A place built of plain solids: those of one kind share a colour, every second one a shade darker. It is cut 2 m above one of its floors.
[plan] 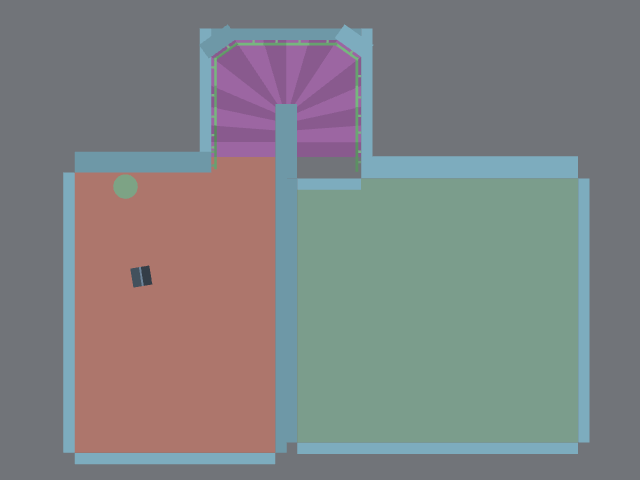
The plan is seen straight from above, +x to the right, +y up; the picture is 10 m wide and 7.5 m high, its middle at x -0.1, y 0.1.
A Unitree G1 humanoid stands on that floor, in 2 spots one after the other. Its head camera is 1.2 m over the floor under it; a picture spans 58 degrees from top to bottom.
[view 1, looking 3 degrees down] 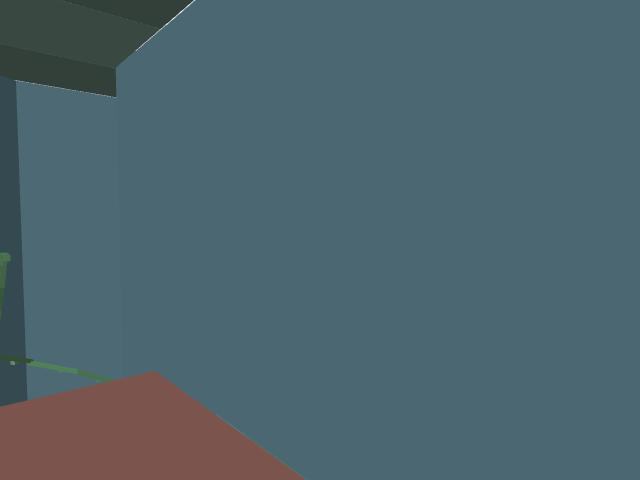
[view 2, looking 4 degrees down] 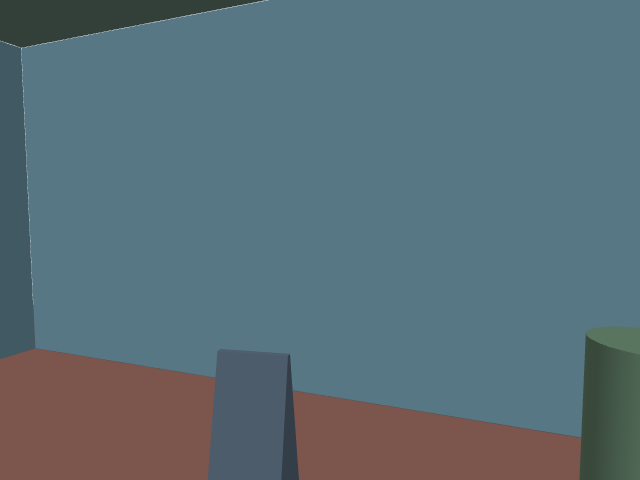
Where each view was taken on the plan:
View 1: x -2.01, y -1.96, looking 49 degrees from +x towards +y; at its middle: wall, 1.85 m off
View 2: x -1.38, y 0.40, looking -159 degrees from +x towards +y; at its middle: wall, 2.74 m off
